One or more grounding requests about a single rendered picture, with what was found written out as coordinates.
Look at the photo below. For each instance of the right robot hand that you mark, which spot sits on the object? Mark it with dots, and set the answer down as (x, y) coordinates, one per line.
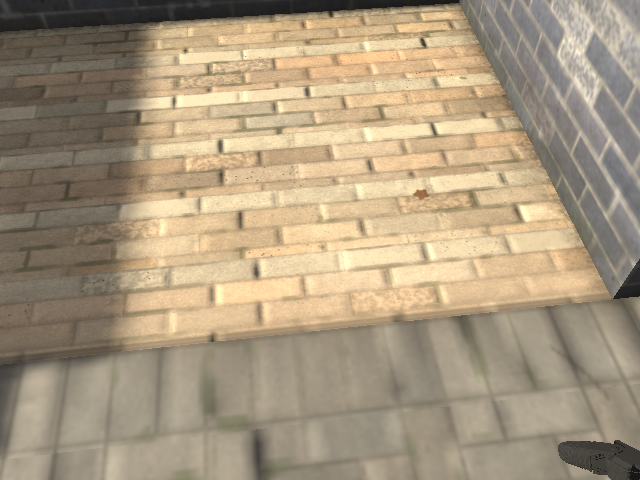
(619, 461)

